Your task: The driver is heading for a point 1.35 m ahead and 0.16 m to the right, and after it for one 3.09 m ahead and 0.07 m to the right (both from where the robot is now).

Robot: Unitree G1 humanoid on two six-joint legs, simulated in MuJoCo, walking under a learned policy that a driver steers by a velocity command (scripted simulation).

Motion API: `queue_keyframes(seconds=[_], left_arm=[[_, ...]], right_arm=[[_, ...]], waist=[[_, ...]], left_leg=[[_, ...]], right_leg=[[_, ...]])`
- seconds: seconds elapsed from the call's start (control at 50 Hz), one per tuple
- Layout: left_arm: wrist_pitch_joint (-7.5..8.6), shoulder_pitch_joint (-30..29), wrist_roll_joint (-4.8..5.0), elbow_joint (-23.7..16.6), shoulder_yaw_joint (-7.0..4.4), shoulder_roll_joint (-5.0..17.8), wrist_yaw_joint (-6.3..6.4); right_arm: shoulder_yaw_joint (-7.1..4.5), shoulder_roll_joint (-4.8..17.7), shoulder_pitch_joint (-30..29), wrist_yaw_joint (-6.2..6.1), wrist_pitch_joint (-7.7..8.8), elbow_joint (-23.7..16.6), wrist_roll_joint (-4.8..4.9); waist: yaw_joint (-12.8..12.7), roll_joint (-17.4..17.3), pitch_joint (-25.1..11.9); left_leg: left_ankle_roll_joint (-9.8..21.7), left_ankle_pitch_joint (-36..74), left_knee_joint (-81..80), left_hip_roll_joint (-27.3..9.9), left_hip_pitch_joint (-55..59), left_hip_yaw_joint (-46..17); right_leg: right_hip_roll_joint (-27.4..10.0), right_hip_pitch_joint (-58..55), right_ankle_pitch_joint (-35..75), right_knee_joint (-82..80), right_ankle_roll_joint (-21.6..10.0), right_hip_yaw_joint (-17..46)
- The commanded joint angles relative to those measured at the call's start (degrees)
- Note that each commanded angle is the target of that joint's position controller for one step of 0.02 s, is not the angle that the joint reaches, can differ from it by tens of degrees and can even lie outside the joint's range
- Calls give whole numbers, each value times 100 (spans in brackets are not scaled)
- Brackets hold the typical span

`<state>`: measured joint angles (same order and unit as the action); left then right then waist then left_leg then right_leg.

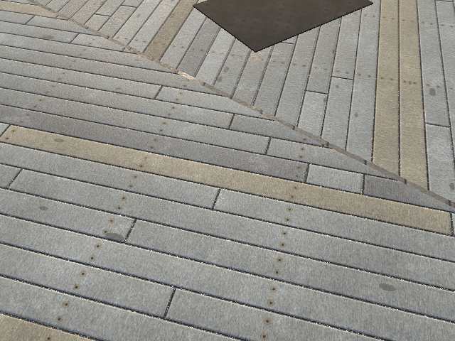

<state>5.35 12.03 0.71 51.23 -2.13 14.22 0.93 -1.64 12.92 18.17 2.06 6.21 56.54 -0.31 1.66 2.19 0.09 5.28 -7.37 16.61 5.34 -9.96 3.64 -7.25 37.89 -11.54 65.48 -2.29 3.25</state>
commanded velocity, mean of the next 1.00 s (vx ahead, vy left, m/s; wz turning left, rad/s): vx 0.50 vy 0.00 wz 0.00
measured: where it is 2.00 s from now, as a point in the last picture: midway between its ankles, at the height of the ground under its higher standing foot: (235, 190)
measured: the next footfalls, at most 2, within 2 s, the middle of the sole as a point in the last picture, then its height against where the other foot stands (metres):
right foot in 0.30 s outside the picture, level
left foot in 0.86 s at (206, 299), level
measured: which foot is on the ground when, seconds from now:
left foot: down 0.00-0.32, up 0.34-0.84, down 0.86-1.00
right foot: up 0.00-0.28, down 0.30-0.88, up 0.90-1.00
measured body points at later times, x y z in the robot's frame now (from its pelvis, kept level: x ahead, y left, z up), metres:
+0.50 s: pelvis +0.28 -0.08 +0.00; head +0.29 -0.10 +0.45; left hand +0.33 +0.18 -0.12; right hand +0.37 -0.35 -0.14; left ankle +0.28 +0.08 -0.66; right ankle +0.30 -0.16 -0.74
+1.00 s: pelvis +0.55 -0.01 -0.01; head +0.58 +0.00 +0.44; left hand +0.59 +0.25 -0.15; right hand +0.66 -0.27 -0.13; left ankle +0.61 +0.07 -0.74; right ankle +0.46 -0.16 -0.65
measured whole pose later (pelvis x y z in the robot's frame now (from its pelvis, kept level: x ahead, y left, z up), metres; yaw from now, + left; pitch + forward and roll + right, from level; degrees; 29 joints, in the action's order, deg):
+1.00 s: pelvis +0.55 -0.01 -0.01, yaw +1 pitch +1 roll +0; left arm 5.6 17.1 1.4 55.1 -2.9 14.7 0.2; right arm -3.1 13.8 10.1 2.0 5.7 51.7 0.0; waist 0.0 1.7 1.5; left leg 3.7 -8.5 26.6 1.8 -19.7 3.7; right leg -3.2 24.7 -20.1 68.0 -2.9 1.5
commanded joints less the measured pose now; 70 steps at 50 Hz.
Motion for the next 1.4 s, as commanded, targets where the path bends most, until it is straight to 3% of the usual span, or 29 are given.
queue_keyframes(seconds=[0.02,0.2,0.24,0.28,0.3,0.32,0.34,0.36,0.4,0.42,0.46,0.52,0.64,0.76,0.82,0.84,0.86,0.88,0.9,0.92,0.94,0.96,0.98,1.02,1.08,1.2,1.3,1.36,1.4], left_arm=[[-21,194,-72,-250,-76,260,40],[94,-1452,55,-790,-13,247,-209],[145,-1322,56,-825,-52,372,-267],[183,-283,41,-546,-229,679,-260],[194,888,8,-249,-386,1088,-216],[145,1673,-85,-94,-552,1751,-202],[137,1761,-73,-66,-426,1310,-225],[150,1231,-41,-154,-304,951,-225],[128,264,-48,-356,-168,560,-255],[142,94,-82,-358,-123,423,-280],[168,189,-99,-228,-126,409,-307],[176,511,-105,-37,-188,632,-230],[86,1003,-36,184,-191,735,-85],[-47,1402,23,476,-248,805,-27],[-119,1168,26,454,-301,935,-5],[-153,1043,12,425,-283,897,-7],[-160,997,-41,339,-213,747,-10],[-65,1633,-71,271,-34,157,-75],[89,1642,-22,356,8,96,-110],[193,1145,145,209,-141,633,-138],[229,679,201,54,-160,745,-119],[206,438,126,12,-186,703,-74],[125,508,57,29,-232,634,-32],[-35,771,32,111,-216,353,-12],[-109,349,-19,-58,-253,383,19],[-42,-858,-20,-406,-202,222,-75],[15,-1639,44,-694,-135,227,-231],[73,-1581,59,-774,-159,370,-323],[96,-674,35,-534,-307,651,-311]], right_arm=[[-117,745,-224,-112,103,-306,6],[-182,970,670,-218,-91,-15,153],[-217,1039,620,-232,-152,-5,155],[-198,1015,405,-233,-216,-63,124],[-103,796,347,-229,-215,-182,42],[101,136,936,-175,-92,-283,22],[77,324,953,-146,69,-192,114],[-73,887,421,-124,152,-341,267],[-111,856,-167,-182,127,-477,198],[-146,775,-124,-210,44,-470,140],[-129,509,85,-223,-106,-403,120],[-167,518,-326,-249,-173,-576,75],[-132,371,-1596,-172,-116,-948,88],[-102,425,-2358,8,-31,-1276,151],[-206,663,-1839,51,22,-1195,148],[-324,849,-1099,27,24,-967,137],[-469,1181,-17,-22,18,-660,114],[-613,1746,827,-63,-19,-504,-3],[-505,1463,873,-52,-43,-474,62],[-398,1146,434,-49,-29,-522,108],[-330,934,-109,-57,-31,-664,104],[-270,747,-529,-29,-19,-715,54],[-221,588,-734,-11,16,-726,-1],[-214,543,-709,10,39,-625,-12],[-272,801,-387,-86,60,-459,-8],[-263,890,169,-229,-29,-254,66],[-298,956,642,-252,-137,2,114],[-354,1043,586,-286,-213,54,138],[-368,1095,310,-290,-260,-4,147]], waist=[[-267,-438,314],[279,-512,475],[128,-589,391],[-459,-608,-195],[-903,-315,-1021],[-822,1105,-1878],[-848,1275,-2249],[-742,864,-1379],[-403,119,-499],[-212,182,-314],[-56,245,-199],[-63,98,24],[-404,118,287],[-546,137,560],[-169,308,181],[225,293,-248],[643,95,-960],[540,-1131,-1900],[522,-1664,-2372],[478,-1322,-1580],[317,-930,-939],[121,-525,-475],[-102,-619,-315],[-282,-724,-196],[-269,-555,63],[75,-534,269],[318,-528,519],[140,-644,435],[-406,-738,-119]], left_leg=[[979,484,-1169,-1588,-612,-1166],[648,382,-677,-1873,836,-1024],[555,690,-361,-2008,1090,-1100],[349,2308,864,-1699,992,-812],[149,2133,2408,-1350,179,-491],[-319,-38,4775,-386,-2261,-53],[-266,-2393,5727,-244,-3108,-936],[-136,-2070,6075,-613,-3592,-1051],[-129,-1091,5521,-1138,-3252,-778],[-151,-813,5171,-1309,-2899,-793],[-226,-555,4914,-1339,-2536,-700],[-354,38,4269,-1378,-3019,-675],[-411,1374,2291,-1176,-3028,-459],[-209,877,1463,-1034,-3166,-432],[18,319,1268,-720,-2067,-166],[148,340,1184,-503,-1036,12],[390,502,1361,-818,632,-353],[1249,-196,1198,-2343,3074,-2784],[1498,-702,193,-2833,3453,-4595],[1186,-998,68,-2650,2791,-3971],[976,-734,-47,-2463,1861,-3124],[863,-307,-277,-2224,930,-2502],[751,-27,-460,-2001,354,-2070],[777,231,-765,-1795,-182,-1622],[873,776,-983,-1782,-181,-1283],[620,921,-1049,-1594,283,-773],[610,905,-760,-1891,1135,-783],[494,1566,-340,-2096,1521,-830],[315,3267,669,-1882,1409,-598]], right_leg=[[-240,120,917,-808,152,3],[182,-32,1263,-3354,85,-240],[278,-363,798,-3591,-76,-292],[616,-1835,589,-3831,-315,-569],[129,-3524,740,-3669,-632,-30],[-1317,-5887,122,-3987,-1528,2445],[-1633,-6151,-333,-4789,-1740,3945],[-1444,-5439,-354,-4837,-1405,3154],[-957,-3815,483,-5163,-1109,1718],[-725,-3311,712,-5371,-995,1281],[-530,-2863,1137,-5628,-1026,850],[-518,-2936,1784,-5783,-1099,503],[-369,-3227,1491,-5947,-896,54],[-770,-4228,1591,-5557,-835,99],[-774,-4357,3131,-4846,-676,12],[-535,-4180,3969,-3996,-556,-184],[-216,-3332,3575,-2626,-368,-401],[647,-943,1280,-239,59,-661],[1075,4,-2029,872,81,132],[695,549,-1850,1327,-51,395],[362,585,-1324,1175,-132,185],[119,337,-846,785,-126,68],[-78,-60,-548,424,-133,108],[-155,-484,-308,117,-85,57],[-215,-6,316,-553,76,13],[5,168,1791,-2527,170,-210],[175,321,1501,-3335,87,-293],[298,-30,901,-3603,-124,-345],[658,-1470,758,-3781,-345,-648]])
Keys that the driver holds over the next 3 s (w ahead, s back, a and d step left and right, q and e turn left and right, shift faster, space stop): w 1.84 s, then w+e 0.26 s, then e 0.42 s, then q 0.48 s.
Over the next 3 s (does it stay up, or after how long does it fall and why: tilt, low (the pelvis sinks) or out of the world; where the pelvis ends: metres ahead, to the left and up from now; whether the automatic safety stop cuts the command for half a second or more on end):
stays up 1.36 -0.03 -0.01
